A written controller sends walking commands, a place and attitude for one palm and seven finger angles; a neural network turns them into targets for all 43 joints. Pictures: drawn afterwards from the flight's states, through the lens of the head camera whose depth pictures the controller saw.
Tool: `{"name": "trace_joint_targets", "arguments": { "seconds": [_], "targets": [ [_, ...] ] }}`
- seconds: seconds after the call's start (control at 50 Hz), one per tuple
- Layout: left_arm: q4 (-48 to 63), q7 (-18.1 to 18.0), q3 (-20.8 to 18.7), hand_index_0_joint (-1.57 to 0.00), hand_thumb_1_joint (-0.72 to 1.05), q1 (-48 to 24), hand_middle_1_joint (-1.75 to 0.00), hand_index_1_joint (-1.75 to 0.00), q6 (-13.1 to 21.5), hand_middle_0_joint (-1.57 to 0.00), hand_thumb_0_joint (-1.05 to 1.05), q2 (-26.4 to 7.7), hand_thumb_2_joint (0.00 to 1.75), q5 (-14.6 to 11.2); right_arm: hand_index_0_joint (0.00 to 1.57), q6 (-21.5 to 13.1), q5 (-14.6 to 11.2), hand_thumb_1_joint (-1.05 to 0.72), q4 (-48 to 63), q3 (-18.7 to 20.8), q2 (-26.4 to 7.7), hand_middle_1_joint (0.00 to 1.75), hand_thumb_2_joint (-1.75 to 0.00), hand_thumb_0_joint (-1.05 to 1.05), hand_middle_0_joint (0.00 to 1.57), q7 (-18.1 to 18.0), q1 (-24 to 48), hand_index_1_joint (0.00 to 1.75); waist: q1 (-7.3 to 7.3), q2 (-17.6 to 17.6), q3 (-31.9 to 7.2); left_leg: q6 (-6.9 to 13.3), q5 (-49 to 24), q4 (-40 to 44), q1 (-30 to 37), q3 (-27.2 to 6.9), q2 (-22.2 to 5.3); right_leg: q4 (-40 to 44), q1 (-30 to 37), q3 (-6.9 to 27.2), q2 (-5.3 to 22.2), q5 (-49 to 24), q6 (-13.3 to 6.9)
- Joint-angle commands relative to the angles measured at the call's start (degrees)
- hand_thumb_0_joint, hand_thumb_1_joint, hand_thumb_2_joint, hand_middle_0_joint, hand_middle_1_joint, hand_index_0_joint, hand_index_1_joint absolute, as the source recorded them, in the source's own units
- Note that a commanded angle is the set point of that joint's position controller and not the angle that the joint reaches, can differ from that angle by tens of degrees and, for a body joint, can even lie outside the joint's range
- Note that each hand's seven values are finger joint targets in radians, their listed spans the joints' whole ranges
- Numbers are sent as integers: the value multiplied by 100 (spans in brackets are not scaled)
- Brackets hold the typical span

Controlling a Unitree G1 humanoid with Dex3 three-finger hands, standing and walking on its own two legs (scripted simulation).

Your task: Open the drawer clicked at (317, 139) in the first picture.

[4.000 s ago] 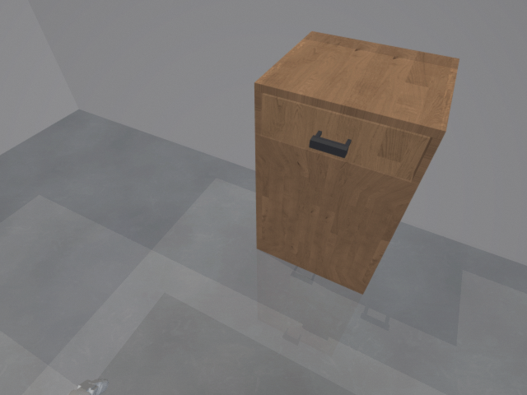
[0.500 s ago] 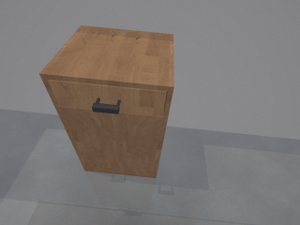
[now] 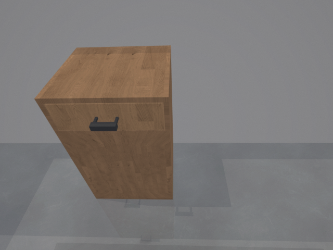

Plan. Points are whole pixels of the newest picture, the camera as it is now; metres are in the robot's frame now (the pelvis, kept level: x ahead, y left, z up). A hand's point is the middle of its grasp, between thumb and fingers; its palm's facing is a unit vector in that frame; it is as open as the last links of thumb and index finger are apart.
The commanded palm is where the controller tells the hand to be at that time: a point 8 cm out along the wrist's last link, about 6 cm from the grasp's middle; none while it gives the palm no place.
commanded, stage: come to a stop and stand still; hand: left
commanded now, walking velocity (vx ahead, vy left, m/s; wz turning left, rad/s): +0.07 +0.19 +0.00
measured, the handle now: (105, 122) +0.58 +0.29 -0.06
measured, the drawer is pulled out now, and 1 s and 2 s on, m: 0.00 0.00 0.00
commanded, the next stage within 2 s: look again from close up in 0.76 s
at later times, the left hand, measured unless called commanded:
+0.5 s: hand out of the picture -0.01 +0.20 -0.19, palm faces +0.09 -0.99 -0.14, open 7.4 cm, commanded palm none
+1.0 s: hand out of the picture -0.01 +0.22 -0.18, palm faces +0.02 -0.98 -0.20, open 7.4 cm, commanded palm none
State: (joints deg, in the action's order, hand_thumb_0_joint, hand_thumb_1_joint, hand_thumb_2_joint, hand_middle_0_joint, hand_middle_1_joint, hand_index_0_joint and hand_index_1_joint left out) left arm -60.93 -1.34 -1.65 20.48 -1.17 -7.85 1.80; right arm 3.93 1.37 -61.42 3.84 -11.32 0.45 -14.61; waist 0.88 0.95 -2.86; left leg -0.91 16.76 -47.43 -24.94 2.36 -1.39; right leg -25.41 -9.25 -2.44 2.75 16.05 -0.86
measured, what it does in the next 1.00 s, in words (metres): steps on the spot: left foot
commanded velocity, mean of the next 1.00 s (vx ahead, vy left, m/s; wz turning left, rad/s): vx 0.00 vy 0.01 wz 0.00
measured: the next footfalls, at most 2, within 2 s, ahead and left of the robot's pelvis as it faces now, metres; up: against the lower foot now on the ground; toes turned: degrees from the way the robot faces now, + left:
left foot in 0.26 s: +0.01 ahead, +0.15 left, +0.00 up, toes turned +7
right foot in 1.94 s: +0.10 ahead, -0.06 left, +0.00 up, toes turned -3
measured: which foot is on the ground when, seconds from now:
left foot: up 0.00-0.24, down 0.26-1.00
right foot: down 0.00-1.00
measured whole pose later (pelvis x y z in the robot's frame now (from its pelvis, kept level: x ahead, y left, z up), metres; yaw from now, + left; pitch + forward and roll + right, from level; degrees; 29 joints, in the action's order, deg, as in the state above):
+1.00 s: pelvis +0.00 +0.05 -0.01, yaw +2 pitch +0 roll +0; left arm -63.7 -2.3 1.1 15.5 1.1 -8.2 1.0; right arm -1.1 0.9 -62.0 -1.0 -8.5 -0.8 -17.9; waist -0.8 1.4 2.9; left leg 1.3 18.4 -29.7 -11.7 4.7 -0.7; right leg -28.6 -11.0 -3.9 4.7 17.6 2.7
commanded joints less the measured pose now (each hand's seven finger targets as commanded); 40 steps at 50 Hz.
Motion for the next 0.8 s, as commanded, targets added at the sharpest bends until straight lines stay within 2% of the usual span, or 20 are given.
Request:
{"name": "trace_joint_targets", "arguments": {
  "seconds": [0.0, 0.04, 0.08, 0.12, 0.14, 0.16, 0.18, 0.2, 0.22, 0.24, 0.26, 0.28, 0.3, 0.32, 0.36, 0.42, 0.48, 0.64, 0.72, 0.78],
  "targets": [
    [351, -45, -194, -20, 90, -221, -30, -30, 244, -20, 0, -894, 90, -35, 20, -221, 5, -90, 210, 27, -140, 30, -90, 0, 20, 7, -270, 30, -83, -765, 1080, -29, -226, -337, -340, -46, -77, 1617, -509, 897, 1182, 568, -409],
    [233, -59, -205, -20, 90, 154, -30, -30, 253, -20, 0, -843, 90, -42, 20, -255, 16, -90, 307, 2, -196, 30, -90, 0, 20, -29, -114, 30, 124, -791, 987, -61, -72, -149, -554, -91, -122, 1489, 75, 1001, 1354, 126, -565],
    [168, -76, -231, -20, 90, 309, -30, -30, 250, -20, 0, -843, 90, -30, 20, -280, 10, -90, 371, -11, -219, 30, -90, 0, 20, -53, -51, 30, 229, -941, 826, -62, 189, 131, -588, -110, -187, 1357, 457, 1089, 1528, -244, -725],
    [88, -87, -254, -20, 90, 403, -30, -30, 256, -20, 0, -856, 90, -12, 20, -325, -7, -90, 416, -63, -177, 30, -90, 0, 20, -93, 44, 30, 313, -976, 599, -64, 583, 726, -404, -72, -186, 1043, 821, 1191, 1619, -1357, -891],
    [25, -91, -260, -20, 90, 430, -30, -30, 258, -20, 0, -855, 90, -6, 20, -345, -27, -90, 398, -89, -122, 30, -90, 0, 20, -118, 50, 30, 319, -969, 463, -56, 730, 1062, -195, -32, -150, 857, 948, 1140, 1624, -2061, -933],
    [-17, -100, -257, -20, 90, 365, -30, -30, 254, -20, 0, -870, 90, -8, 20, -366, -52, -90, 349, -120, -75, 30, -90, 0, 20, -143, -70, 30, 256, -1011, 290, -44, 666, 1539, 195, 5, -116, 640, 928, 1019, 1563, -2578, -906],
    [-32, -97, -243, -20, 90, 231, -30, -30, 238, -20, 0, -840, 90, -29, 20, -385, -73, -90, 242, -143, -14, 30, -90, 0, 20, -162, -295, 30, 143, -1011, 206, -26, 258, 2067, 722, 94, -43, 436, 753, 803, 1365, -2706, -761],
    [-45, -99, -219, -20, 90, 60, -30, -30, 230, -20, 0, -794, 90, -76, 20, -430, -84, -90, 87, -170, 8, 30, -90, 0, 20, -184, -624, 30, -24, -930, 73, 6, -531, 2709, 1409, 125, -20, 177, 447, 564, 1105, -2605, -547],
    [-54, -90, -179, -20, 90, 67, -30, -30, 225, -20, 0, -615, 90, -117, 20, -508, -70, -90, -28, -178, -115, 30, -90, 0, 20, -208, -827, 30, -41, -610, -91, 112, -1542, 2801, 1995, -93, -251, -145, 154, 320, 714, -2283, -305],
    [-96, -76, -119, -20, 90, 223, -30, -30, 218, -20, 0, -403, 90, -136, 20, -561, -45, -90, -96, -150, -347, 30, -90, 0, 20, -246, -859, 30, 34, 12, -283, 313, -2898, 2448, 2470, -474, -756, -270, -268, 101, 446, -1581, -120],
    [-151, -87, -76, -20, 90, 218, -30, -30, 196, -20, 0, -292, 90, -125, 20, -529, -48, -90, -82, -151, -475, 30, -90, 0, 20, -277, -745, 30, 76, 234, -206, 483, -3214, 2371, 2381, -541, -1037, -94, -353, -56, 318, -758, -13],
    [-153, -92, -63, -20, 90, 103, -30, -30, 155, -20, 0, -266, 90, -77, 20, -468, -50, -90, -41, -147, -495, 30, -90, 0, 20, -276, -618, 30, 62, 1, 188, 471, -2558, 2408, 1973, -420, -1044, 65, -383, -61, 233, -262, 20],
    [-230, -74, -39, -20, 90, 18, -30, -30, 147, -20, 0, -234, 90, -83, 20, -494, -45, -90, -126, -195, -383, 30, -90, 0, 20, -294, -573, 30, 24, 179, 372, 421, -2793, 2490, 1889, -363, -892, 77, -377, -80, 269, -774, 39],
    [-297, -68, -24, -20, 90, -39, -30, -30, 128, -20, 0, -287, 90, -96, 20, -502, -59, -90, -176, -230, -306, 30, -90, 0, 20, -314, -552, 30, 14, 361, 520, 406, -2992, 2563, 1791, -350, -798, 75, -237, -91, 291, -982, 64],
    [-399, -69, -9, -20, 90, 49, -30, -30, 130, -20, 0, -327, 90, -105, 20, -500, -74, -90, -201, -257, -257, 30, -90, 0, 20, -344, -497, 30, 15, 280, 654, 339, -3057, 2549, 1749, -238, -699, 158, -113, 9, 333, -1307, 52],
    [-500, -78, 18, -20, 90, 121, -30, -30, 115, -20, 0, -341, 90, -97, 20, -506, -72, -90, -270, -282, -220, 30, -90, 0, 20, -366, -507, 30, -10, 90, 658, 303, -2944, 2559, 1871, -202, -649, 265, -59, 13, 391, -1516, 63],
    [-507, -80, 28, -20, 90, 55, -30, -30, 100, -20, 0, -375, 90, -96, 20, -512, -78, -90, -261, -288, -249, 30, -90, 0, 20, -357, -474, 30, -15, 25, 676, 292, -2693, 2678, 1837, -238, -638, 309, -4, 1, 387, -1341, 99],
    [-490, -82, 44, -20, 90, -32, -30, -30, 94, -20, 0, -421, 90, -109, 20, -547, -64, -90, -281, -311, -278, 30, -90, 0, 20, -356, -484, 30, -20, 146, 569, 269, -2861, 2785, 1921, -229, -609, 335, 139, 1, 407, -1423, 115],
    [-477, -80, 41, -20, 90, -57, -30, -30, 104, -20, 0, -447, 90, -115, 20, -554, -68, -90, -311, -318, -272, 30, -90, 0, 20, -349, -558, 30, -14, -36, 563, 268, -2727, 2814, 1882, -238, -596, 375, 208, -7, 417, -1437, 114],
    [-457, -85, 35, -20, 90, -54, -30, -30, 104, -20, 0, -442, 90, -117, 20, -553, -75, -90, -338, -316, -253, 30, -90, 0, 20, -344, -613, 30, -13, -41, 616, 267, -2558, 2857, 1833, -249, -584, 409, 212, -7, 412, -1368, 112]
  ]
}}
